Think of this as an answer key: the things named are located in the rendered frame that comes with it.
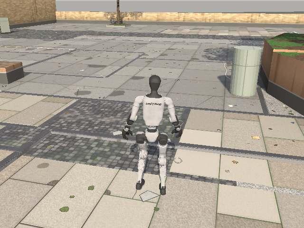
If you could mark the right robot thigh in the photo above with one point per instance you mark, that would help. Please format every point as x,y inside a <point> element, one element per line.
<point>162,143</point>

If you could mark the robot left forearm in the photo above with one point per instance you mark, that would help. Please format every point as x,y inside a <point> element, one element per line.
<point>128,124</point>

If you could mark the right robot upper arm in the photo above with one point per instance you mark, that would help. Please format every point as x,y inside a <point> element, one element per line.
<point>169,102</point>

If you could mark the left robot upper arm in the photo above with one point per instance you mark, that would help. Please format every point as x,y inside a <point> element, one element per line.
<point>136,106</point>

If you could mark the robot left shin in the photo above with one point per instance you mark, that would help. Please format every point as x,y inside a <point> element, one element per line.
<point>141,167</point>

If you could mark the robot right forearm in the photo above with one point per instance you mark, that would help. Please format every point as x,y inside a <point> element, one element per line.
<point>177,124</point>

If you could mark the robot left hand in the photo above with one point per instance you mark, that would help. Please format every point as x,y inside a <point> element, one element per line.
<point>124,133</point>

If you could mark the robot right hand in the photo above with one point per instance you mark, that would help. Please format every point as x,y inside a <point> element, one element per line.
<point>175,131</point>

